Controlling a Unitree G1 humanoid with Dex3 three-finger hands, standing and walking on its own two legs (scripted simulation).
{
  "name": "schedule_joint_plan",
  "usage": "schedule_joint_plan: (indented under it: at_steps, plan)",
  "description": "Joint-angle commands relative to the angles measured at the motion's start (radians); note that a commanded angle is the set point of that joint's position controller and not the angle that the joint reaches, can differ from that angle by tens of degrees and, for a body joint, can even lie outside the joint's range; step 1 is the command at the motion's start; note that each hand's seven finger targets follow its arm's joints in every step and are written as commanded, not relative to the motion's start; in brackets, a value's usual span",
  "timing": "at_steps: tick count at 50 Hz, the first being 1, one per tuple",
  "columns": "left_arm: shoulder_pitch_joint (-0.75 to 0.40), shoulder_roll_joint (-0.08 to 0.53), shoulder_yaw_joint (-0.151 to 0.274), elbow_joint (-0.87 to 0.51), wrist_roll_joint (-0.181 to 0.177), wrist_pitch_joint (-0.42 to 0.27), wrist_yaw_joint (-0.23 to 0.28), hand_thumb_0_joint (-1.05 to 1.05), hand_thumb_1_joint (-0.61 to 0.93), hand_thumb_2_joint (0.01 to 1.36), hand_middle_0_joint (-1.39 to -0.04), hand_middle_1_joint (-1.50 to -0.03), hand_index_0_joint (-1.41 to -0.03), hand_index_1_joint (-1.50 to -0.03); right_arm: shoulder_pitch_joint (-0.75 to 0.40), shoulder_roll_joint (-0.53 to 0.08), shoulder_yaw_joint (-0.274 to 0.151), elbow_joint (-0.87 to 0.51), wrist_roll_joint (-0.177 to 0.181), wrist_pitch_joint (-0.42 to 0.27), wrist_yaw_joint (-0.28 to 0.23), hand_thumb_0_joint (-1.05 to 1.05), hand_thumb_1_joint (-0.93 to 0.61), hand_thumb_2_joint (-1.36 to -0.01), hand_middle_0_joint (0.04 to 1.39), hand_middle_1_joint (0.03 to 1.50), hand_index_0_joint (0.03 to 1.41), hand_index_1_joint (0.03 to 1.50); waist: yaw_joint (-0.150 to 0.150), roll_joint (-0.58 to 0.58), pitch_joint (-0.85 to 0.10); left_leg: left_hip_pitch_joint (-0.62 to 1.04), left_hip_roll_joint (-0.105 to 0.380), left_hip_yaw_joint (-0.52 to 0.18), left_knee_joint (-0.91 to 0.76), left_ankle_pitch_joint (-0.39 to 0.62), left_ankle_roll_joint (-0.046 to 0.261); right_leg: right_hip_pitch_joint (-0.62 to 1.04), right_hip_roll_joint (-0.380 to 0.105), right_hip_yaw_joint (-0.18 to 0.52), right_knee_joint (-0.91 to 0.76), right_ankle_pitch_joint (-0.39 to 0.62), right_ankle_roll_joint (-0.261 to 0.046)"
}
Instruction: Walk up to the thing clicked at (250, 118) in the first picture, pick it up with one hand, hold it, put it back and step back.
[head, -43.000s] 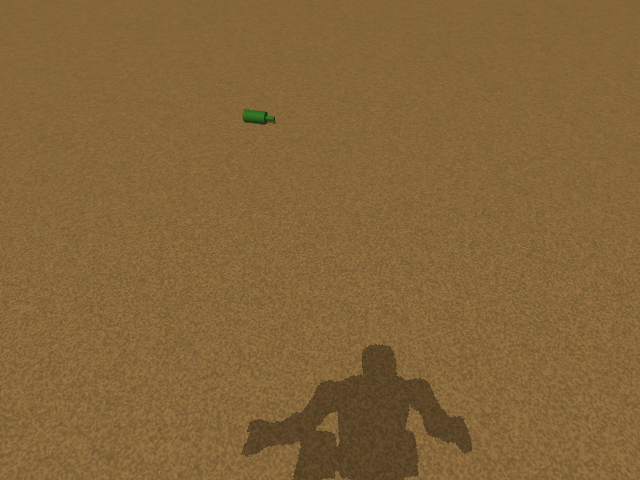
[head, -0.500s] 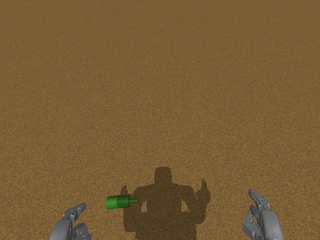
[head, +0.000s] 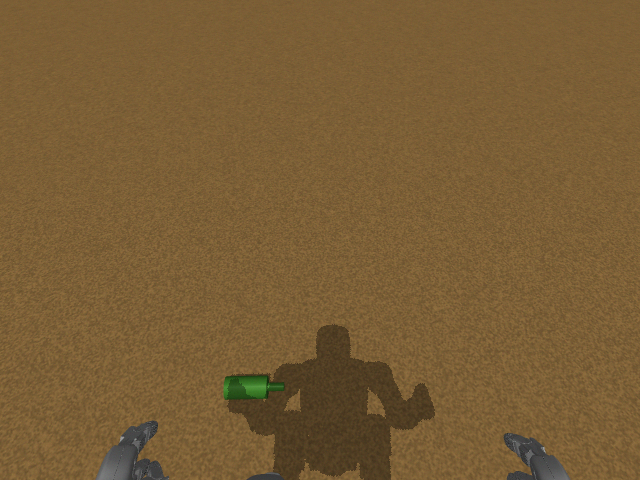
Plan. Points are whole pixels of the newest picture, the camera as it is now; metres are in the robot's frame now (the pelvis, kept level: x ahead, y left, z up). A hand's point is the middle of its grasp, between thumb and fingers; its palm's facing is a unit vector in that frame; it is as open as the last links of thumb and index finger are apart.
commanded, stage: stand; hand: left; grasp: from above
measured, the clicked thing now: (255, 387) +0.46 +0.22 -0.71
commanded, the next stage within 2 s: none
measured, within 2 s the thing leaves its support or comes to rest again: neither
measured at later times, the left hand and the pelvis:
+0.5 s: hand out of the picture +0.04 +0.24 -0.13, palm faces +0.04 -0.95 -0.32, open 7.4 cm; pelvis +0.00 +0.01 +0.04, yaw +0 degrees
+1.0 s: hand out of the picture +0.05 +0.24 -0.12, palm faces +0.02 -0.94 -0.33, open 7.4 cm; pelvis +0.00 +0.00 +0.04, yaw +0 degrees
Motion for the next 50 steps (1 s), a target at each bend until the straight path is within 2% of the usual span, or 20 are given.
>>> schedule_joint_plan:
  at_steps: [1, 2, 5, 7, 13, 16, 17, 20, 24, 29, 32, 36, 40, 46, 48, 50]
  plan:
    - [-0.034, 0.138, 0.061, 0.05, 0.0, -0.082, 0.011, 0.0, 0.899, 0.9, -0.2, -0.3, -0.2, -0.3, -0.042, -0.146, -0.054, -0.035, 0.004, -0.011, 0.001, 0.0, -0.9, -0.9, 0.2, 0.3, 0.2, 0.3, 0.004, 0.017, -0.082, 0.149, 0.046, -0.082, -0.198, 0.175, 0.063, 0.063, -0.058, 0.086, -0.233, 0.174, -0.05]
    - [-0.039, 0.138, 0.062, 0.08, 0.0, -0.086, 0.011, 0.0, 0.899, 0.9, -0.2, -0.3, -0.2, -0.3, -0.038, -0.15, -0.054, -0.022, 0.004, -0.007, 0.0, 0.0, -0.9, -0.9, 0.2, 0.3, 0.2, 0.3, 0.0, 0.028, -0.072, 0.149, 0.052, -0.091, -0.227, 0.15, 0.063, 0.08, -0.055, 0.08, -0.25, 0.166, -0.047]
    - [-0.036, 0.129, 0.059, 0.166, -0.007, -0.095, 0.01, 0.0, 0.899, 0.9, -0.2, -0.3, -0.2, -0.3, -0.04, -0.166, -0.053, 0.023, 0.007, -0.004, -0.006, 0.0, -0.9, -0.9, 0.2, 0.3, 0.2, 0.3, 0.003, 0.055, -0.068, 0.189, 0.084, -0.13, -0.305, 0.211, 0.06, 0.14, -0.043, 0.051, -0.261, 0.234, -0.038]
    - [-0.022, 0.13, 0.056, 0.219, -0.011, -0.095, 0.01, 0.0, 0.899, 0.9, -0.2, -0.3, -0.2, -0.3, -0.042, -0.177, -0.053, 0.054, 0.011, 0.001, -0.01, 0.0, -0.9, -0.9, 0.2, 0.3, 0.2, 0.3, 0.006, 0.078, -0.045, 0.209, 0.094, -0.144, -0.366, 0.168, 0.057, 0.156, -0.04, 0.05, -0.297, 0.225, -0.035]
    - [-0.033, 0.156, 0.053, 0.342, -0.018, -0.104, 0.013, 0.0, 0.899, 0.9, -0.2, -0.3, -0.2, -0.3, -0.019, -0.177, -0.05, 0.14, 0.023, 0.014, -0.02, 0.0, -0.9, -0.9, 0.2, 0.3, 0.2, 0.3, -0.008, 0.021, -0.043, 0.306, 0.085, -0.097, -0.384, 0.339, 0.038, 0.243, -0.073, 0.068, -0.392, 0.334, -0.034]
    - [-0.034, 0.16, 0.047, 0.388, -0.02, -0.104, 0.015, 0.0, 0.899, 0.9, -0.2, -0.3, -0.2, -0.3, -0.024, -0.177, -0.046, 0.17, 0.029, 0.017, -0.02, 0.0, -0.9, -0.9, 0.2, 0.3, 0.2, 0.3, -0.008, 0.011, -0.035, 0.332, 0.088, -0.096, -0.404, 0.362, 0.035, 0.261, -0.078, 0.065, -0.425, 0.354, -0.029]
    - [-0.043, 0.161, 0.046, 0.396, -0.019, -0.104, 0.015, 0.0, 0.899, 0.9, -0.2, -0.3, -0.2, -0.3, -0.022, -0.18, -0.045, 0.175, 0.03, 0.018, -0.021, 0.0, -0.9, -0.9, 0.2, 0.3, 0.2, 0.3, -0.011, 0.012, -0.034, 0.325, 0.089, -0.095, -0.415, 0.354, 0.034, 0.273, -0.076, 0.061, -0.433, 0.346, -0.026]
    - [-0.048, 0.165, 0.043, 0.43, -0.015, -0.098, 0.014, 0.0, 0.899, 0.9, -0.2, -0.3, -0.2, -0.3, -0.037, -0.185, -0.044, 0.197, 0.03, 0.026, -0.02, 0.0, -0.9, -0.9, 0.2, 0.3, 0.2, 0.3, -0.01, 0.032, 0.014, 0.306, 0.092, -0.107, -0.464, 0.216, 0.03, 0.254, -0.069, 0.058, -0.46, 0.26, -0.024]
    - [-0.049, 0.17, 0.04, 0.458, -0.013, -0.102, 0.013, 0.0, 0.899, 0.9, -0.2, -0.3, -0.2, -0.3, -0.052, -0.187, -0.042, 0.211, 0.03, 0.033, -0.014, 0.0, -0.9, -0.9, 0.2, 0.3, 0.2, 0.3, -0.01, 0.017, 0.047, 0.292, 0.088, -0.108, -0.48, 0.171, 0.027, 0.246, -0.071, 0.061, -0.499, 0.214, -0.022]
    - [-0.054, 0.177, 0.04, 0.479, -0.017, -0.107, 0.011, 0.0, 0.899, 0.9, -0.2, -0.3, -0.2, -0.3, -0.057, -0.192, -0.039, 0.229, 0.033, 0.029, -0.012, 0.0, -0.9, -0.9, 0.2, 0.3, 0.2, 0.3, -0.007, 0.027, 0.018, 0.311, 0.094, -0.108, -0.489, 0.217, 0.028, 0.278, -0.081, 0.064, -0.505, 0.268, -0.02]
    - [-0.073, 0.183, 0.041, 0.486, -0.019, -0.105, 0.008, 0.0, 0.899, 0.9, -0.2, -0.3, -0.2, -0.3, -0.058, -0.194, -0.035, 0.236, 0.032, 0.029, -0.011, 0.0, -0.9, -0.9, 0.2, 0.3, 0.2, 0.3, -0.012, 0.034, 0.034, 0.288, 0.096, -0.109, -0.506, 0.173, 0.026, 0.275, -0.078, 0.062, -0.504, 0.242, -0.02]
    - [-0.072, 0.186, 0.037, 0.496, -0.02, -0.106, 0.003, 0.0, 0.899, 0.9, -0.2, -0.3, -0.2, -0.3, -0.063, -0.202, -0.032, 0.241, 0.034, 0.029, -0.008, 0.0, -0.9, -0.9, 0.2, 0.3, 0.2, 0.3, -0.012, 0.029, 0.032, 0.288, 0.098, -0.111, -0.511, 0.173, 0.024, 0.273, -0.078, 0.061, -0.515, 0.232, -0.021]
    - [-0.083, 0.192, 0.035, 0.496, -0.021, -0.113, 0.003, 0.0, 0.899, 0.9, -0.2, -0.3, -0.2, -0.3, -0.072, -0.214, -0.032, 0.244, 0.037, 0.024, -0.007, 0.0, -0.9, -0.9, 0.2, 0.3, 0.2, 0.3, -0.015, 0.013, -0.001, 0.341, 0.103, -0.1, -0.481, 0.284, 0.027, 0.281, -0.092, 0.074, -0.524, 0.299, -0.024]
    - [-0.095, 0.202, 0.033, 0.501, -0.024, -0.109, 0.0, 0.0, 0.899, 0.9, -0.2, -0.3, -0.2, -0.3, -0.074, -0.218, -0.023, 0.254, 0.038, 0.028, -0.004, 0.0, -0.9, -0.9, 0.2, 0.3, 0.2, 0.3, -0.018, 0.021, 0.03, 0.299, 0.101, -0.105, -0.51, 0.204, 0.022, 0.274, -0.082, 0.066, -0.529, 0.235, -0.024]
    - [-0.101, 0.206, 0.036, 0.5, -0.023, -0.11, -0.001, 0.0, 0.899, 0.9, -0.2, -0.3, -0.2, -0.3, -0.075, -0.222, -0.023, 0.256, 0.037, 0.026, -0.006, 0.0, -0.9, -0.9, 0.2, 0.3, 0.2, 0.3, -0.018, 0.029, 0.002, 0.32, 0.109, -0.099, -0.496, 0.241, 0.028, 0.288, -0.093, 0.076, -0.525, 0.283, -0.028]
    - [-0.103, 0.209, 0.035, 0.504, -0.027, -0.108, -0.003, 0.0, 0.899, 0.9, -0.2, -0.3, -0.2, -0.3, -0.065, -0.223, -0.019, 0.264, 0.038, 0.026, -0.005, 0.0, -0.9, -0.9, 0.2, 0.3, 0.2, 0.3, -0.02, 0.04, 0.016, 0.296, 0.105, -0.103, -0.515, 0.205, 0.022, 0.291, -0.086, 0.07, -0.521, 0.26, -0.027]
